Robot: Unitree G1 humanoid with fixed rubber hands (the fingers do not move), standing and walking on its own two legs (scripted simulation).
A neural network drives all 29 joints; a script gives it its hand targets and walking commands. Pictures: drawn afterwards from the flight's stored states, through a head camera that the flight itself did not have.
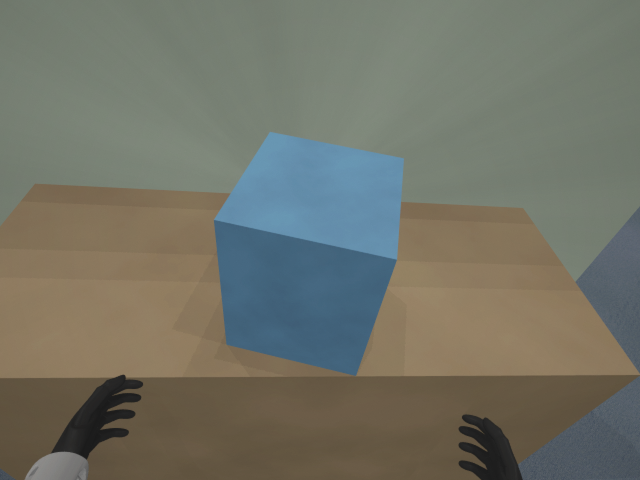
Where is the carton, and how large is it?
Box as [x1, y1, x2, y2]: [214, 132, 403, 375]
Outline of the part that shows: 270,132 214,219 226,344 355,375 396,260 403,158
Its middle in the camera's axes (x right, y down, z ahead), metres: -0.01 +0.03 +0.57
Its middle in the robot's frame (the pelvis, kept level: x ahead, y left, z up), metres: +0.42 +0.01 +0.07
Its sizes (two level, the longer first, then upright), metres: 0.210 0.200 0.250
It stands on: a pedestal, 0.72 m high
